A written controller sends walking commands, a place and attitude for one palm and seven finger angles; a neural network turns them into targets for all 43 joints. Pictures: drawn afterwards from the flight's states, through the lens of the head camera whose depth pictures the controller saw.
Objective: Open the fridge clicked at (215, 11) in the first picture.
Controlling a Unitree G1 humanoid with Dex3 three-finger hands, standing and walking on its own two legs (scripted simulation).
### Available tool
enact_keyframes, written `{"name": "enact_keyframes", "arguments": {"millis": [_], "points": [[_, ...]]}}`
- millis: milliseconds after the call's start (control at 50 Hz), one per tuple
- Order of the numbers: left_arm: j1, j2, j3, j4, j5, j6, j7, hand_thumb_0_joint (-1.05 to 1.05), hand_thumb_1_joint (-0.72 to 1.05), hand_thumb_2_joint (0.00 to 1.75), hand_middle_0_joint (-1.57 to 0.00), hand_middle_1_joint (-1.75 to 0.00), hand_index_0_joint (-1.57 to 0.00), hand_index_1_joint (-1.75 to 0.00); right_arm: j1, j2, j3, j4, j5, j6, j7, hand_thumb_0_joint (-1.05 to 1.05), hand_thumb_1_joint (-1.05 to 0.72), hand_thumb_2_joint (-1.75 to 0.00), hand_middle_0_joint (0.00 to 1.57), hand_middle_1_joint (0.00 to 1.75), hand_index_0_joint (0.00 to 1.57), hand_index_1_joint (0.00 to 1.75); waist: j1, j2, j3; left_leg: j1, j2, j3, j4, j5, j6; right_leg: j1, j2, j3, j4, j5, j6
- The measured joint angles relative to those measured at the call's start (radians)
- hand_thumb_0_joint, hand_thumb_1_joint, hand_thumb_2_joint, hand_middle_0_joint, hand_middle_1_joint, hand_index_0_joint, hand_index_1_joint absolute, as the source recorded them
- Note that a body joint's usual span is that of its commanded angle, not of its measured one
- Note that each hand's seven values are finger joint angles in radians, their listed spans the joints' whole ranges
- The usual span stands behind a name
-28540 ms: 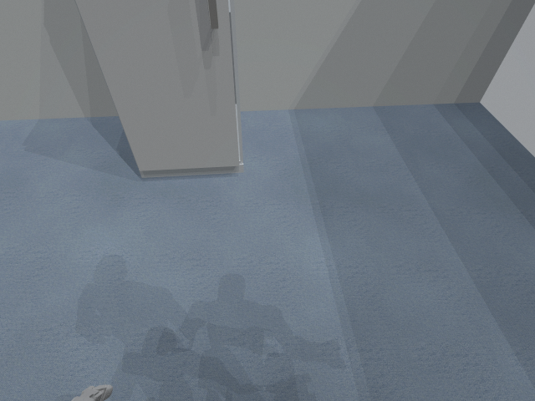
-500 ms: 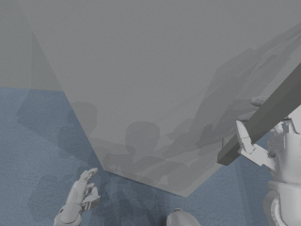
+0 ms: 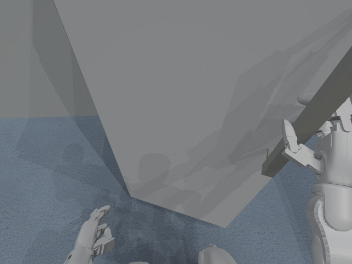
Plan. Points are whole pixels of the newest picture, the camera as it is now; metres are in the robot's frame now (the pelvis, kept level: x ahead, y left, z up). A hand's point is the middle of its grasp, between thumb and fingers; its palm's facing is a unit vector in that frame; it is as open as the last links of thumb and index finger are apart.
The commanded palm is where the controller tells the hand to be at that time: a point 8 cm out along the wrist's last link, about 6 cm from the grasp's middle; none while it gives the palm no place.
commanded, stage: walk backward, drawing the door open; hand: right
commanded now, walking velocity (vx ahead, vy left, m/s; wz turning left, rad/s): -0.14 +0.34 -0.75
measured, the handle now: (307, 112) +0.35 -0.17 +0.21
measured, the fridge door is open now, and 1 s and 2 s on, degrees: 21 53 70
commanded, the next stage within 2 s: stop walking and hold the door back in 1.42 s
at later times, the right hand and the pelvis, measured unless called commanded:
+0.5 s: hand (256, 221) +0.17 -0.07 +0.19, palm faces +0.39 +0.90 -0.20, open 7.4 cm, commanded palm +0.12 -0.10 +0.20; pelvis -0.07 +0.14 -0.01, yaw -20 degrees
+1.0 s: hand out of the picture +0.11 +0.01 +0.19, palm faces +0.77 +0.59 -0.22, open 7.3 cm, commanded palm +0.05 +0.00 +0.19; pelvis -0.02 +0.33 -0.02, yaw -40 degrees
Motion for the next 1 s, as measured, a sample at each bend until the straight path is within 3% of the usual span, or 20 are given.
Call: {"name": "enact_keyframes", "arguments": {"millis": [80, 100, 140, 180, 220, 320, 400, 420, 460, 520, 560, 600, 640, 660, 700, 760, 840, 920, 960, 1000], "points": [[0.056, 0.031, 0.024, -0.018, 0.007, -0.005, 0.018, 0.02, 0.91, 0.89, -0.21, -0.3, -0.2, -0.3, 0.0, 0.013, 0.052, -0.035, -0.012, -0.008, 0.012, -0.08, -0.53, -0.77, 0.46, 1.4, 0.21, 1.32, 0.027, 0.011, -0.027, -0.044, 0.018, 0.071, 0.046, -0.016, 0.004, 0.174, -0.024, -0.065, -0.302, 0.136, -0.003], [0.061, 0.035, 0.034, -0.025, 0.005, -0.007, 0.019, 0.02, 0.91, 0.89, -0.21, -0.3, -0.2, -0.3, -0.01, 0.013, 0.064, -0.043, -0.01, -0.011, 0.012, -0.09, -0.54, -0.77, 0.46, 1.4, 0.21, 1.31, 0.029, 0.012, -0.028, -0.08, 0.022, 0.081, 0.102, -0.028, 0.003, 0.202, -0.025, -0.063, -0.368, 0.2, -0.04], [0.042, 0.011, 0.054, -0.013, 0.004, -0.014, 0.009, 0.02, 0.91, 0.89, -0.2, -0.3, -0.2, -0.3, -0.041, 0.007, 0.077, -0.039, -0.016, -0.018, 0.009, -0.09, -0.55, -0.76, 0.45, 1.4, 0.2, 1.3, 0.022, 0.043, 0.012, -0.154, 0.002, 0.012, 0.287, -0.158, -0.02, 0.201, -0.011, -0.056, -0.371, 0.2, -0.073], [0.032, -0.008, 0.056, 0.0, 0.007, -0.026, -0.007, 0.02, 0.91, 0.89, -0.2, -0.3, -0.2, -0.3, -0.06, 0.003, 0.085, -0.027, -0.024, -0.011, 0.018, -0.08, -0.55, -0.75, 0.45, 1.4, 0.2, 1.29, 0.029, 0.028, 0.039, -0.213, -0.052, -0.029, 0.439, -0.208, -0.035, 0.205, -0.027, -0.007, -0.407, 0.223, -0.062], [0.028, -0.023, 0.052, 0.009, 0.004, -0.039, -0.021, 0.02, 0.91, 0.89, -0.2, -0.3, -0.2, -0.3, -0.075, 0.0, 0.099, -0.012, -0.03, -0.004, 0.028, -0.07, -0.56, -0.75, 0.44, 1.4, 0.19, 1.29, 0.023, -0.002, 0.052, -0.247, -0.084, -0.045, 0.495, -0.171, -0.044, 0.206, -0.056, 0.044, -0.456, 0.27, -0.041], [0.027, -0.053, 0.032, 0.004, -0.015, -0.04, -0.039, 0.02, 0.91, 0.89, -0.21, -0.3, -0.2, -0.3, -0.08, 0.009, 0.114, -0.002, -0.018, 0.03, 0.041, -0.05, -0.58, -0.74, 0.45, 1.4, 0.19, 1.3, -0.015, -0.044, 0.035, -0.176, -0.068, -0.072, 0.348, -0.105, -0.052, 0.188, -0.108, 0.125, -0.527, 0.345, 0.01], [0.023, -0.075, 0.018, -0.004, -0.019, -0.033, -0.038, 0.02, 0.9, 0.89, -0.21, -0.3, -0.2, -0.3, -0.069, -0.01, 0.096, -0.009, 0.013, 0.05, 0.047, -0.05, -0.57, -0.75, 0.45, 1.4, 0.18, 1.3, -0.027, -0.047, -0.021, 0.038, -0.055, -0.06, 0.023, -0.105, -0.031, 0.105, -0.108, 0.19, -0.496, 0.333, 0.037], [0.018, -0.084, 0.012, -0.005, -0.022, -0.032, -0.038, 0.02, 0.9, 0.89, -0.21, -0.3, -0.2, -0.3, -0.07, -0.026, 0.081, -0.022, 0.017, 0.056, 0.045, -0.06, -0.57, -0.75, 0.46, 1.4, 0.18, 1.3, -0.037, -0.01, -0.044, 0.081, -0.025, -0.064, -0.069, -0.099, -0.005, 0.057, -0.088, 0.174, -0.437, 0.26, 0.034], [-0.026, -0.053, 0.015, 0.019, -0.019, -0.026, -0.03, 0.02, 0.9, 0.89, -0.21, -0.3, -0.2, -0.3, -0.064, 0.005, 0.068, -0.022, 0.01, 0.034, 0.044, -0.07, -0.56, -0.76, 0.46, 1.4, 0.18, 1.3, -0.028, -0.049, -0.024, 0.063, -0.043, -0.019, -0.032, -0.091, 0.001, -0.042, -0.09, 0.158, -0.174, 0.06, 0.025], [-0.038, -0.028, 0.038, 0.041, -0.017, -0.025, -0.01, 0.02, 0.9, 0.89, -0.21, -0.3, -0.2, -0.3, -0.032, 0.022, 0.088, -0.041, 0.003, 0.021, 0.051, -0.06, -0.56, -0.76, 0.46, 1.4, 0.19, 1.3, -0.019, -0.029, -0.001, 0.076, -0.006, 0.031, 0.004, -0.098, -0.001, -0.086, -0.04, 0.044, 0.131, -0.094, 0.015], [-0.03, -0.02, 0.041, 0.029, -0.008, -0.021, 0.007, 0.02, 0.91, 0.89, -0.21, -0.3, -0.2, -0.3, -0.006, 0.025, 0.102, -0.063, -0.004, 0.006, 0.061, -0.06, -0.55, -0.75, 0.46, 1.4, 0.19, 1.3, -0.017, 0.003, 0.009, 0.087, 0.021, 0.058, 0.001, -0.099, 0.006, -0.043, -0.031, -0.05, 0.119, -0.11, 0.01], [-0.017, -0.01, 0.04, 0.006, -0.001, -0.021, 0.017, 0.02, 0.91, 0.89, -0.21, -0.3, -0.2, -0.3, 0.011, 0.026, 0.117, -0.085, -0.008, -0.01, 0.071, -0.06, -0.54, -0.75, 0.46, 1.4, 0.2, 1.3, -0.011, 0.025, 0.005, 0.075, 0.04, 0.094, 0.017, -0.108, 0.015, 0.032, -0.028, -0.123, -0.043, -0.054, 0.008], [-0.008, 0.006, 0.041, -0.025, 0.004, -0.03, 0.019, 0.02, 0.91, 0.89, -0.21, -0.3, -0.2, -0.3, 0.014, 0.025, 0.125, -0.11, -0.009, -0.022, 0.074, -0.08, -0.53, -0.75, 0.46, 1.4, 0.2, 1.29, -0.014, 0.021, -0.006, 0.002, 0.043, 0.123, 0.138, -0.126, 0.025, 0.143, -0.036, -0.168, -0.295, 0.145, -0.004], [-0.01, 0.011, 0.049, -0.038, 0.006, -0.039, 0.016, 0.02, 0.91, 0.89, -0.2, -0.3, -0.2, -0.3, 0.005, 0.021, 0.124, -0.119, -0.007, -0.027, 0.072, -0.09, -0.53, -0.75, 0.46, 1.4, 0.19, 1.28, -0.015, 0.005, -0.007, -0.06, 0.024, 0.115, 0.259, -0.156, 0.008, 0.169, -0.05, -0.152, -0.357, 0.237, -0.039], [-0.042, -0.013, 0.064, -0.03, 0.006, -0.038, 0.004, 0.02, 0.91, 0.89, -0.2, -0.3, -0.2, -0.3, -0.041, 0.005, 0.114, -0.094, -0.011, -0.052, 0.069, -0.1, -0.54, -0.76, 0.47, 1.4, 0.18, 1.26, -0.011, 0.029, 0.051, -0.153, -0.012, 0.027, 0.497, -0.248, -0.022, 0.166, -0.045, -0.119, -0.327, 0.206, -0.071], [-0.057, -0.029, 0.053, -0.02, 0.005, -0.041, -0.012, 0.02, 0.91, 0.89, -0.2, -0.3, -0.2, -0.3, -0.067, -0.004, 0.098, -0.078, -0.015, -0.038, 0.071, -0.09, -0.55, -0.77, 0.47, 1.4, 0.18, 1.27, -0.008, 0.006, 0.095, -0.261, -0.059, -0.038, 0.642, -0.2, -0.044, 0.175, -0.078, -0.035, -0.385, 0.227, -0.044], [-0.03, -0.032, 0.042, -0.03, -0.014, -0.043, -0.028, 0.02, 0.91, 0.89, -0.21, -0.3, -0.2, -0.3, -0.082, 0.001, 0.085, -0.062, -0.006, -0.002, 0.069, -0.07, -0.56, -0.79, 0.47, 1.4, 0.18, 1.28, -0.04, -0.045, 0.102, -0.252, -0.027, -0.073, 0.442, -0.09, -0.053, 0.18, -0.139, 0.055, -0.475, 0.307, 0.011], [0.011, -0.043, 0.022, -0.049, -0.035, -0.039, -0.033, 0.02, 0.9, 0.89, -0.21, -0.3, -0.2, -0.3, -0.076, -0.018, 0.039, -0.034, 0.019, 0.019, 0.046, -0.07, -0.57, -0.81, 0.46, 1.4, 0.18, 1.28, -0.06, -0.069, 0.062, -0.093, -0.012, -0.064, 0.142, -0.077, -0.061, 0.14, -0.176, 0.133, -0.456, 0.309, 0.044], [0.019, -0.052, 0.007, -0.05, -0.041, -0.035, -0.035, 0.02, 0.9, 0.89, -0.21, -0.3, -0.2, -0.3, -0.076, -0.041, -0.005, -0.026, 0.024, 0.029, 0.03, -0.08, -0.57, -0.82, 0.46, 1.4, 0.18, 1.28, -0.064, -0.034, 0.026, -0.024, 0.012, -0.055, -0.001, 0.023, -0.046, 0.073, -0.157, 0.148, -0.346, 0.2, 0.028], [-0.013, -0.023, 0.01, -0.022, -0.039, -0.026, -0.03, 0.02, 0.9, 0.89, -0.21, -0.3, -0.2, -0.3, -0.062, -0.015, -0.037, -0.014, 0.017, 0.017, 0.011, -0.08, -0.58, -0.83, 0.46, 1.4, 0.18, 1.29, -0.042, -0.06, 0.036, -0.046, 0.007, -0.021, 0.069, 0.004, -0.044, -0.01, -0.124, 0.16, -0.085, 0.002, 0.009]]}}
